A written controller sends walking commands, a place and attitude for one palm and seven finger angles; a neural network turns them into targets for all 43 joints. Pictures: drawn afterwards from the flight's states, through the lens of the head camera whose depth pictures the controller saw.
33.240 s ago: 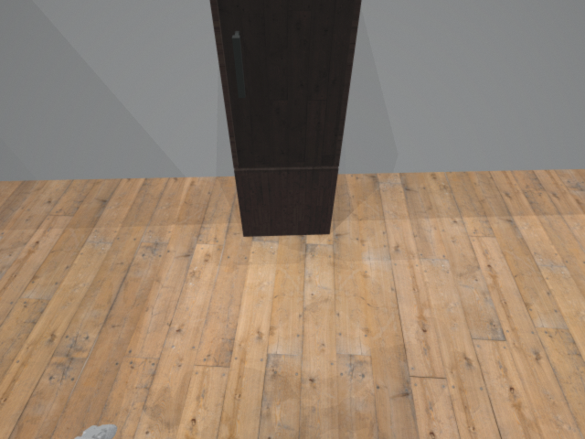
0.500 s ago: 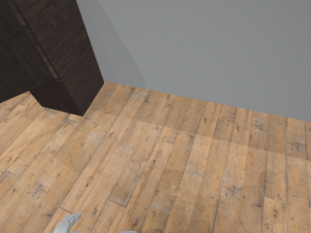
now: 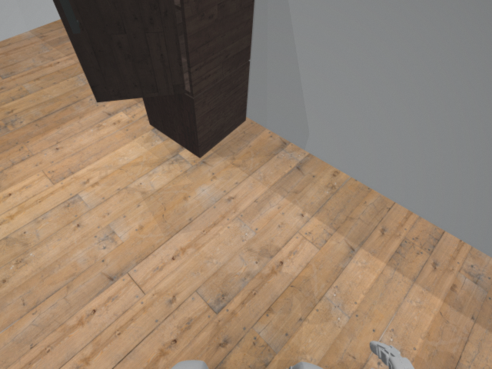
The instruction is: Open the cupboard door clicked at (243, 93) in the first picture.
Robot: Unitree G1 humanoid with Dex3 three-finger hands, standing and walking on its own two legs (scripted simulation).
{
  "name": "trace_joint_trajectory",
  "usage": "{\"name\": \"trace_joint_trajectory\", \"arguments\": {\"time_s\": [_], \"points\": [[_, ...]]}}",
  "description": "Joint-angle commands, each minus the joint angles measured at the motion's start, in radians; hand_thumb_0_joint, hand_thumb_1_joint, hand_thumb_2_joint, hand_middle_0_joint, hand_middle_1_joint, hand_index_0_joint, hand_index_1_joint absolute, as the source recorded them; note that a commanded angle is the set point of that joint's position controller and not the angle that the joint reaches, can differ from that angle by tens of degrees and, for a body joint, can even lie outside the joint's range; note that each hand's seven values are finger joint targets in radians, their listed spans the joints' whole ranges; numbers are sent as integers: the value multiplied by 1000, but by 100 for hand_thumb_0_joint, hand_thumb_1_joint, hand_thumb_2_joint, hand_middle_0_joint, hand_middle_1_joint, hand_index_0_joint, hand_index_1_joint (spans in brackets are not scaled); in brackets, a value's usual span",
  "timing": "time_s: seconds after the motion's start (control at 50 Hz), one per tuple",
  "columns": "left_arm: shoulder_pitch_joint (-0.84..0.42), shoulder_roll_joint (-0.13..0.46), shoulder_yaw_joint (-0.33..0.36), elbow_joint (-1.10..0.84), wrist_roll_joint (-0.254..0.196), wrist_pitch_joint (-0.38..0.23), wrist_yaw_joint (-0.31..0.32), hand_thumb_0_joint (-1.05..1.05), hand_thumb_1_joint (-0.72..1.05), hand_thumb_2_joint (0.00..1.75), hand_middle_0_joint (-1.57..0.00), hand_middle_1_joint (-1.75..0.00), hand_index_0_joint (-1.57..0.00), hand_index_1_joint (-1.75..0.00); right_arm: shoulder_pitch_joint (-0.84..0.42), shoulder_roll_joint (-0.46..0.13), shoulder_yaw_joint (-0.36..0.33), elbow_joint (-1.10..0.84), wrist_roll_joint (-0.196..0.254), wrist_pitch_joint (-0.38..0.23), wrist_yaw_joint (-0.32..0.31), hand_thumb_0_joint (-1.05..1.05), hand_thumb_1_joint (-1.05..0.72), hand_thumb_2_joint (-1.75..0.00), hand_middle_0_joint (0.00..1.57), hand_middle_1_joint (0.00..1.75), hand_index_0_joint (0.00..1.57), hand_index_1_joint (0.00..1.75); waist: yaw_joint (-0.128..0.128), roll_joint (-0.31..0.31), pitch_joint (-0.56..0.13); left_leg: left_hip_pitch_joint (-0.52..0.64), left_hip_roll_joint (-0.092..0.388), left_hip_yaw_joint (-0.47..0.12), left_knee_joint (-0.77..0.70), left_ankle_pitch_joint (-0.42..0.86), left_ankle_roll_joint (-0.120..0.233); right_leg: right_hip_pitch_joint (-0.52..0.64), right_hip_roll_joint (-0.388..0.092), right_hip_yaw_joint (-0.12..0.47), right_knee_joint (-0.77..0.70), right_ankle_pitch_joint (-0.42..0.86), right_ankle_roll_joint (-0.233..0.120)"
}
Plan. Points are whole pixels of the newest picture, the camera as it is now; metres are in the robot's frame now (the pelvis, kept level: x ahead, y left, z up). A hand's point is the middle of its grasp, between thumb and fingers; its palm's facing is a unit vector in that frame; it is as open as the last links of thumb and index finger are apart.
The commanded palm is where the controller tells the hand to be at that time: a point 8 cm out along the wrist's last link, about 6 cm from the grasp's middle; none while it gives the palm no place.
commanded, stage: turn to face it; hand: left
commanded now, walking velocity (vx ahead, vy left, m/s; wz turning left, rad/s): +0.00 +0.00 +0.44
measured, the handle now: (65, 0) +1.00 +0.61 +0.05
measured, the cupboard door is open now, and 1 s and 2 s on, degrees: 52 52 52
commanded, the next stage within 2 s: take the last steps up to it in 0.44 s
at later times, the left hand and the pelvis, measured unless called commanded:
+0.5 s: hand out of the picture +0.04 +0.15 -0.14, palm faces +0.21 -0.95 -0.25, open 7.3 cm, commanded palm none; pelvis +0.01 -0.05 +0.02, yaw +11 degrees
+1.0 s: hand out of the picture +0.02 +0.22 -0.15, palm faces +0.34 -0.92 -0.19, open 7.3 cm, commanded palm none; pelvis +0.04 +0.03 +0.02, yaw +17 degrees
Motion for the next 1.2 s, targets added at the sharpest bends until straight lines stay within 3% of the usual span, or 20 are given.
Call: {"name": "trace_joint_trajectory", "arguments": {"time_s": [0.0, 0.2, 0.26, 0.28, 0.3, 0.32, 0.34, 0.4, 0.52, 0.6, 0.68, 0.7, 0.72, 0.74, 0.78, 0.86, 0.92, 1.1, 1.14, 1.18], "points": [[-63, 66, 15, -97, 0, -26, -11, 0, 90, 90, -20, -30, -20, -30, 60, -196, -41, -42, -11, -13, -35, 0, -90, -90, 20, 30, 20, 30, -41, 199, -117, 147, 274, -287, -311, 394, 127, -175, 11, 121, 156, 118, 17], [-49, 28, 1, -97, -5, -30, -10, 0, 90, 90, -20, -30, -20, -30, 76, -179, -43, -24, -17, -6, -29, 0, -90, -90, 20, 30, 20, 30, -37, 213, -132, 97, 223, -316, -285, 312, 121, 23, 101, 70, -222, 129, 5], [33, 34, 5, -73, -9, -48, -6, 0, 90, 90, -20, -30, -20, -30, 60, -164, -44, -26, -8, -3, -29, 0, -90, -90, 20, 30, 20, 30, 6, 183, -169, 21, 181, -312, -190, 320, 79, 224, 115, 58, -492, 297, -4], [69, 71, 12, -65, -4, -59, 0, 0, 90, 90, -20, -30, -20, -30, 63, -133, -41, -28, 0, -6, -25, 0, -90, -90, 20, 30, 20, 30, 22, 96, -182, -50, 122, -266, -107, 223, 28, 337, 47, 119, -623, 371, -20], [83, 153, 29, -59, 11, -71, 8, 0, 90, 90, -20, -30, -20, -30, 83, -67, -32, -41, 9, -8, -20, 0, -90, -90, 20, 30, 20, 30, 19, -161, -188, -217, -14, -120, 91, -44, -47, 440, -188, 366, -687, 490, -103], [74, 186, 21, -67, 9, -68, 6, 0, 90, 90, -20, -30, -20, -30, 64, -74, -31, -51, 4, -1, -16, 0, -90, -90, 20, 30, 20, 30, 30, -193, -164, -216, -52, -106, 315, -305, -64, 326, -336, 425, -706, 605, -203], [50, 151, 20, -69, 3, -73, 15, 0, 90, 90, -20, -30, -20, -30, 58, -87, -39, -40, -1, 15, -22, 0, -90, -90, 20, 30, 20, 30, 18, -260, -165, -215, -13, -152, 449, -299, -65, 261, -311, 426, -707, 641, -221], [-29, 80, -2, -77, -3, -77, 12, 0, 90, 90, -20, -30, -20, -30, 74, -66, -30, 20, 0, 22, -13, 0, -90, -90, 20, 30, 20, 30, -27, -103, -94, -248, 15, -126, 569, -126, -89, 275, -177, 212, -655, 770, -185], [55, 89, 6, -29, 6, -79, 15, 0, 90, 90, -20, -30, -20, -30, 36, -20, -9, 46, 5, 17, -14, 0, -90, -90, 20, 30, 20, 30, 13, -106, -116, -149, 16, -45, 268, -159, -99, 348, -177, 123, -625, 875, -194], [96, 123, 22, 10, 9, -82, 5, 0, 90, 90, -20, -30, -20, -30, 15, -21, -1, 39, 3, 1, -7, 0, -90, -90, 20, 30, 20, 30, 40, -140, -101, -116, 16, -14, 116, -171, -84, 370, -230, 178, -661, 673, -205], [54, 132, 30, 26, 4, -80, -10, 0, 90, 90, -20, -30, -20, -30, 101, -35, 1, 61, -3, -22, -4, 0, -90, -90, 20, 30, 20, 30, -10, -108, -91, 108, -3, 39, -140, -54, -58, 215, -203, 131, -627, 340, -157], [28, 111, 27, 17, -2, -75, -15, 0, 90, 90, -20, -30, -20, -30, 165, -65, -6, 78, -4, -32, -7, 0, -90, -90, 20, 30, 20, 30, -48, -18, -104, 263, 15, 0, -250, -5, -35, 91, -155, 73, -534, 251, -112], [10, 56, 19, -8, -7, -71, -26, 0, 90, 90, -20, -30, -20, -30, 248, -152, -28, 96, -15, -38, -16, 0, -90, -90, 20, 30, 20, 30, -91, 230, -126, 410, 203, -257, -313, -38, 52, -103, -27, -39, -309, 136, -51], [-74, 8, -3, -55, -1, -73, -30, 0, 90, 90, -20, -30, -20, -30, 347, -213, -40, 110, -19, -31, -25, 0, -90, -90, 20, 30, 20, 30, -135, 372, -97, 432, 365, -462, -405, -1, 146, -267, 58, -53, -67, -52, -31], [-170, 15, -4, -55, 6, -72, -28, 0, 90, 90, -20, -30, -20, -30, 336, -163, -21, 115, -16, -43, -46, 0, -90, -90, 20, 30, 20, 30, -120, 275, -34, 331, 350, -460, -433, 26, 185, -345, 25, 94, 126, 32, -49], [-53, 4, -12, 33, 7, -75, -41, 0, 90, 90, -20, -30, -20, -30, 272, -87, 8, 102, -7, -83, -50, 0, -90, -90, 20, 30, 20, 30, -35, 122, -58, 337, 244, -241, -429, 340, 144, -265, 18, 96, 129, 236, -43], [-52, -8, -21, 40, 5, -73, -36, 0, 90, 90, -20, -30, -20, -30, 319, -72, 13, 136, -3, -93, -49, 0, -90, -90, 20, 30, 20, 30, -28, 127, -56, 356, 229, -180, -424, 490, 147, -257, 27, 79, 69, 281, -33], [-228, -45, -29, -31, -1, -78, -44, 0, 90, 90, -20, -30, -20, -30, 424, -44, 19, 220, -14, -94, -54, 0, -90, -90, 20, 30, 20, 30, -62, 138, 41, 302, 245, -155, -423, 452, 144, -160, 47, 43, -257, 321, -60], [-211, -36, -25, -35, -1, -83, -43, 0, 90, 90, -20, -30, -20, -30, 426, -52, 17, 235, -16, -93, -53, 0, -90, -90, 20, 30, 20, 30, -51, 129, 33, 278, 242, -153, -382, 469, 136, -63, 74, 26, -316, 289, -74], [-65, -23, -13, 5, 0, -89, -42, 0, 90, 90, -20, -30, -20, -30, 403, -58, 17, 243, -10, -91, -55, 0, -90, -90, 20, 30, 20, 30, 25, 88, -31, 227, 194, -114, -225, 571, 104, 163, 122, -5, -422, 340, -95]]}}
